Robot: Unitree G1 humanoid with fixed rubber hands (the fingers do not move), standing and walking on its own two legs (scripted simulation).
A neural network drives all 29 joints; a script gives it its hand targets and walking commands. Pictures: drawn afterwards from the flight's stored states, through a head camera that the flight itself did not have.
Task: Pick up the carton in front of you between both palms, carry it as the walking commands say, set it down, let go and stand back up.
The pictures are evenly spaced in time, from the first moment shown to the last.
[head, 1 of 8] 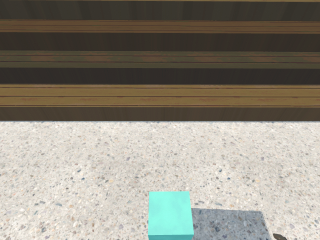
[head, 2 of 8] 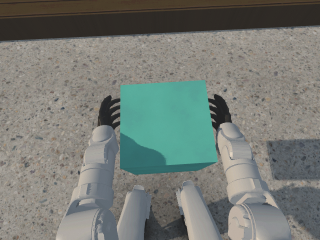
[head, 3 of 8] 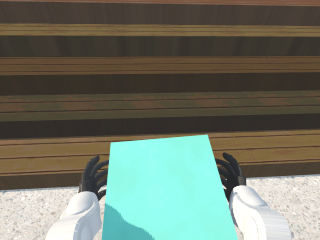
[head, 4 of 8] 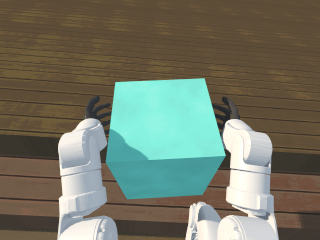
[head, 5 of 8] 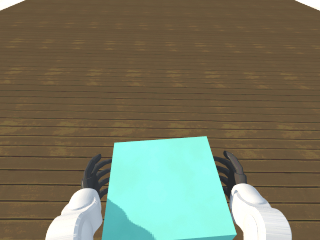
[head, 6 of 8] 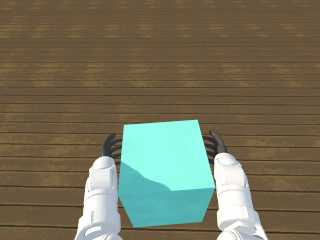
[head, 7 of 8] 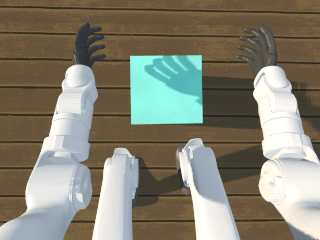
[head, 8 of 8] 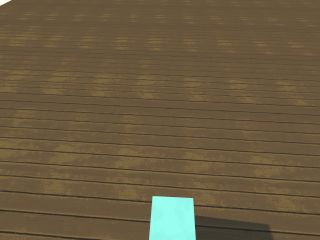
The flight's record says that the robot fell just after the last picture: no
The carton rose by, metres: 1.76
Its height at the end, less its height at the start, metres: +1.01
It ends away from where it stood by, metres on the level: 4.69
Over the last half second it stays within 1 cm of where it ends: yes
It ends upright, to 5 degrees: yes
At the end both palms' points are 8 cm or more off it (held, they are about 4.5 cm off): yes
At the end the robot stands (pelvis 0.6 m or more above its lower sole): yes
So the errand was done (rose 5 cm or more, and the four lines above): yes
